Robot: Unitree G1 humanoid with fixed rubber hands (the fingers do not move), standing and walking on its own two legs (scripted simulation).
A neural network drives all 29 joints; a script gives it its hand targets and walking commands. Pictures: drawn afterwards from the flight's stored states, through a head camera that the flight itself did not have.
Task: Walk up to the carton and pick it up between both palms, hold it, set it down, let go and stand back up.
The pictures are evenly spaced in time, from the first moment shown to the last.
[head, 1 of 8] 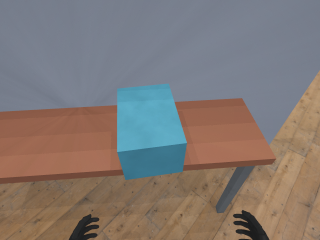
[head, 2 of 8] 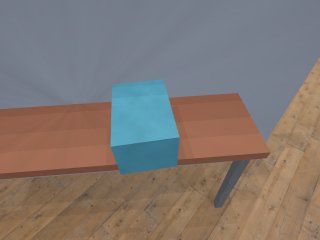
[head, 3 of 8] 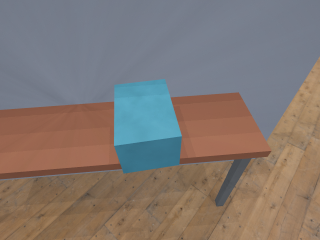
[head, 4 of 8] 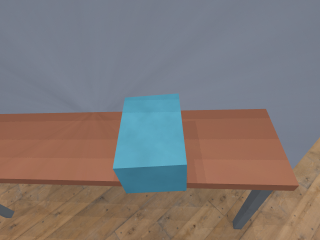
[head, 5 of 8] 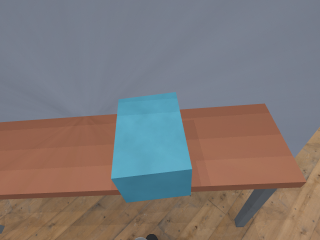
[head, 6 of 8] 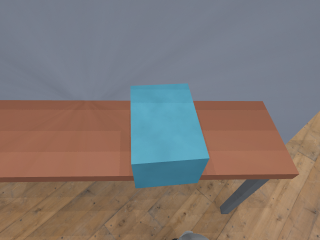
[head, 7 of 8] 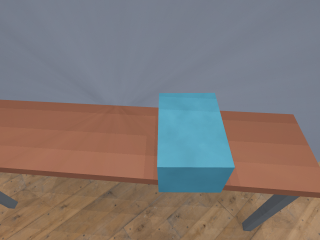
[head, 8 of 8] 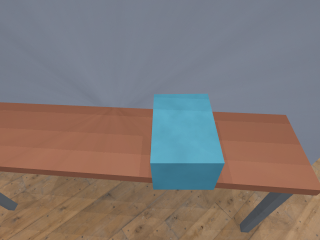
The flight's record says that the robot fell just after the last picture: no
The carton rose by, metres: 0.00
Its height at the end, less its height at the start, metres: +0.00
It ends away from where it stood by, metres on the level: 0.00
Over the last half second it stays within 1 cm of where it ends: yes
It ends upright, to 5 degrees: yes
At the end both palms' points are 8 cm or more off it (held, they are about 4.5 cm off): yes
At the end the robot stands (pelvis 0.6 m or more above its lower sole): yes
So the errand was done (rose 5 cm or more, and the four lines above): no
